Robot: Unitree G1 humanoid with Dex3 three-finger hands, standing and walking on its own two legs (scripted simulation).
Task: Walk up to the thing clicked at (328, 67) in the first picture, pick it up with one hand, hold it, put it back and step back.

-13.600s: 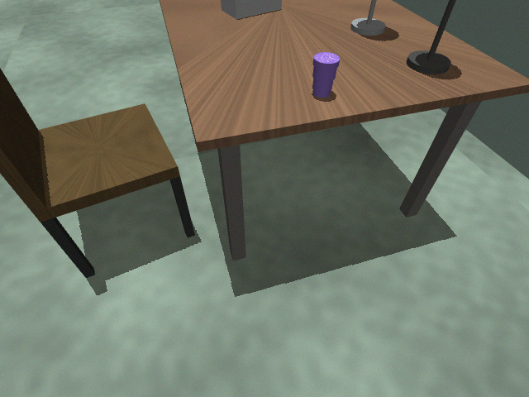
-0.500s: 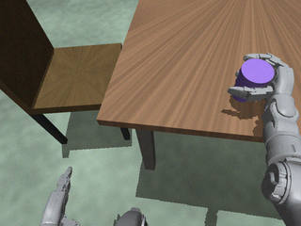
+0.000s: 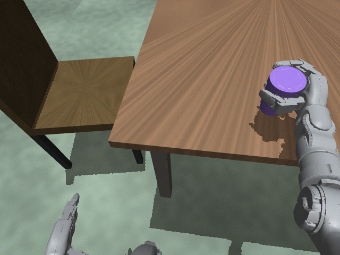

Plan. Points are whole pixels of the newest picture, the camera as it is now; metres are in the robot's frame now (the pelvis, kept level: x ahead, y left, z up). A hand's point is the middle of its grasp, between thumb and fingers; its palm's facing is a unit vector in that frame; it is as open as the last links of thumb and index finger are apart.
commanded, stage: settle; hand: right
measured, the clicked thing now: (278, 94) +0.50 -0.17 +0.10
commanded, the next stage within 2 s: lift in 0.60 s
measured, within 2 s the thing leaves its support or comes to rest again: neither
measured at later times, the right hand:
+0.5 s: hand (287, 76) +0.50 -0.17 +0.15, palm faces +0.09 +1.00 +0.01, open 9.3 cm
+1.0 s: hand (294, 67) +0.49 -0.17 +0.18, palm faces +0.08 +1.00 +0.01, open 9.3 cm
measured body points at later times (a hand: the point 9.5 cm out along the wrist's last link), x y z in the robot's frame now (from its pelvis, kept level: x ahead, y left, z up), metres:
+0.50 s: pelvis +0.00 +0.00 +0.01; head +0.07 +0.00 +0.46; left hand +0.14 +0.27 -0.04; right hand +0.49 -0.22 +0.16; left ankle +0.05 +0.13 -0.70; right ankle -0.03 -0.12 -0.70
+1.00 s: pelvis +0.01 +0.00 +0.02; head +0.06 +0.01 +0.47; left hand +0.15 +0.26 -0.03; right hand +0.48 -0.22 +0.19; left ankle +0.05 +0.13 -0.70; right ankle -0.03 -0.12 -0.70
